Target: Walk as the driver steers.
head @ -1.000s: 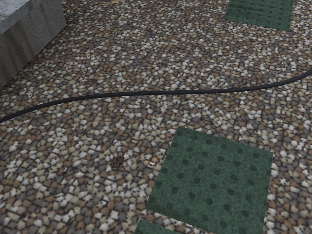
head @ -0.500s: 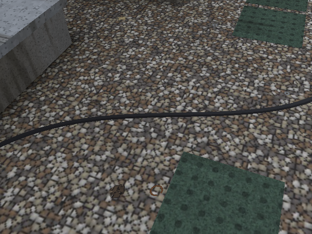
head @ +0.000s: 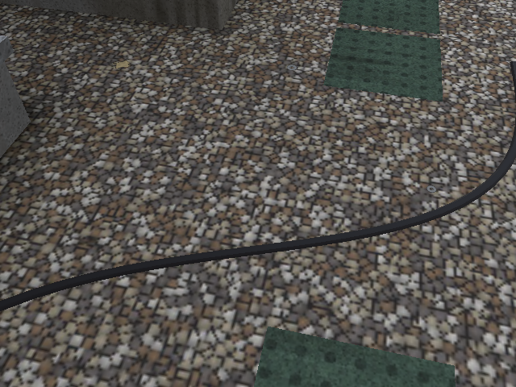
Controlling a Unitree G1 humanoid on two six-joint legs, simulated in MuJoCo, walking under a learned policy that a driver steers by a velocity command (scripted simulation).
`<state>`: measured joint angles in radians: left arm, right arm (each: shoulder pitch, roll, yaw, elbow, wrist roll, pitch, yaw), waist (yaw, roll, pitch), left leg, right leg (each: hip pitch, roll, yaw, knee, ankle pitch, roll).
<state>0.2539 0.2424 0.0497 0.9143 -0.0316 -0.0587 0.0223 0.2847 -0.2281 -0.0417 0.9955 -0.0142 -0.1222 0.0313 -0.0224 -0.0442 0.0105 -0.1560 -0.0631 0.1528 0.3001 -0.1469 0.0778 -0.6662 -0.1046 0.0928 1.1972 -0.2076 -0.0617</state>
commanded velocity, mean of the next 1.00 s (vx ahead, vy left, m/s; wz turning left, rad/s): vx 0.50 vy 0.00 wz -0.52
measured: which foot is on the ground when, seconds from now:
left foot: down 0.00-0.32, up 0.34-0.80, down 0.82-1.00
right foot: up 0.00-0.32, down 0.34-0.84, up 0.86-1.00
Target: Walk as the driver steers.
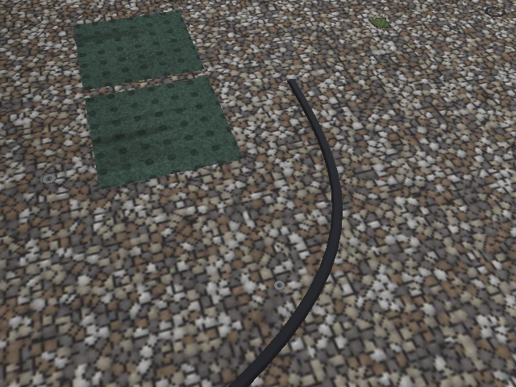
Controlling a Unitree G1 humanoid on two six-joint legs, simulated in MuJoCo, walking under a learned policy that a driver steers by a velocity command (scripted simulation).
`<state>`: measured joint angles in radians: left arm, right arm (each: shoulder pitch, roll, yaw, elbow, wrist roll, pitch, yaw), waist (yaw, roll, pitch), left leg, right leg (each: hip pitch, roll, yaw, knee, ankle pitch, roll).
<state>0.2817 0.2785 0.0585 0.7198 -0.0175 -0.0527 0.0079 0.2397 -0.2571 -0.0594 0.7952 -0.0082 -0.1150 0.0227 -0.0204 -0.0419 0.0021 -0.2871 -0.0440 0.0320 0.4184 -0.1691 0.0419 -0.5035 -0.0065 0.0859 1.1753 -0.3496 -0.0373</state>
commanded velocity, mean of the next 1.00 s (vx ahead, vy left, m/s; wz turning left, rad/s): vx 0.50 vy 0.00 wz -0.07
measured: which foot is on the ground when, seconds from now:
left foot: down 0.00-0.34, up 0.36-0.84, down 0.86-1.00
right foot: up 0.00-0.32, down 0.34-0.88, up 0.90-1.00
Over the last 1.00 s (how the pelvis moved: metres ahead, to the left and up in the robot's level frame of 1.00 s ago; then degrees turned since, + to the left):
0.56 -0.15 0.00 -31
